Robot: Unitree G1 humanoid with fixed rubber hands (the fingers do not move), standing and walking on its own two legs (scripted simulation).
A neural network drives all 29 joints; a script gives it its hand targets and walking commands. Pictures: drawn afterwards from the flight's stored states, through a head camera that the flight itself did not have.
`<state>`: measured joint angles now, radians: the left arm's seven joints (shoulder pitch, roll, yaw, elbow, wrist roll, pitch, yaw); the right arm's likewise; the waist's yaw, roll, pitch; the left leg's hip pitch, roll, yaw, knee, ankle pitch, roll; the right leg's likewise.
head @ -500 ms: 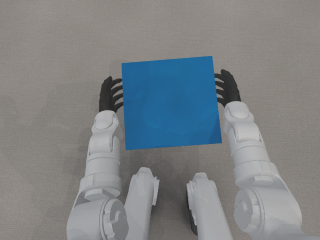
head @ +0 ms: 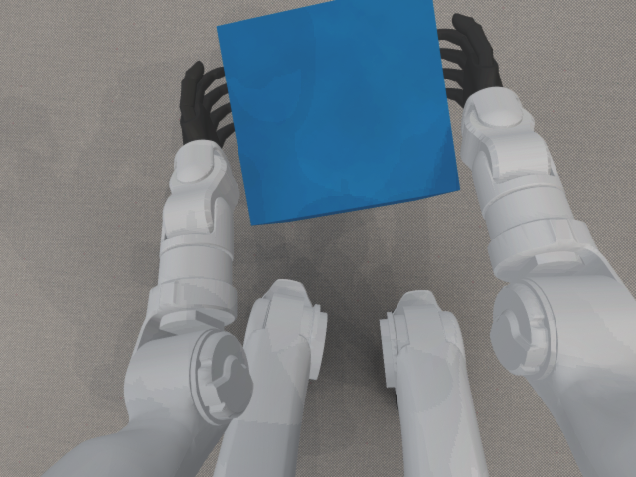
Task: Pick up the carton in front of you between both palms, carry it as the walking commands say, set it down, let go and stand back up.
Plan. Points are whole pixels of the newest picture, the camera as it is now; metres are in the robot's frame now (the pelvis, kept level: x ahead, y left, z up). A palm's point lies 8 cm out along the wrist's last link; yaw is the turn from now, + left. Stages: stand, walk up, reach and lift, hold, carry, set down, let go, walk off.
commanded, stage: set down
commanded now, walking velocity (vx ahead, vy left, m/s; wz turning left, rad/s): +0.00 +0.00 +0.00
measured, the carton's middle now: (339, 134) +0.51 +0.03 -0.21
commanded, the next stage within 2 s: none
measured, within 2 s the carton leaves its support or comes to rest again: rests again in 0.66 s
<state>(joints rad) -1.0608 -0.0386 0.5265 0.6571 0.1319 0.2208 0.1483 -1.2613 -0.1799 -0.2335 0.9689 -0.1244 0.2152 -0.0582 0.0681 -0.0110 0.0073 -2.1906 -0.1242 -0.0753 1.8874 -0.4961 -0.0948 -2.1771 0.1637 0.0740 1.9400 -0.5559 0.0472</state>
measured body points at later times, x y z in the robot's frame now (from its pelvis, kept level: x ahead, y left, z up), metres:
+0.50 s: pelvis +0.01 +0.00 -0.06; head +0.36 -0.02 +0.22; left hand +0.50 +0.18 -0.22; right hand +0.56 -0.11 -0.23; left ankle +0.12 +0.13 -0.41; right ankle +0.10 -0.11 -0.41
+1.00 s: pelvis +0.00 -0.01 -0.07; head +0.35 -0.02 +0.21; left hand +0.50 +0.19 -0.24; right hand +0.55 -0.11 -0.24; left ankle +0.12 +0.13 -0.41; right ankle +0.10 -0.11 -0.41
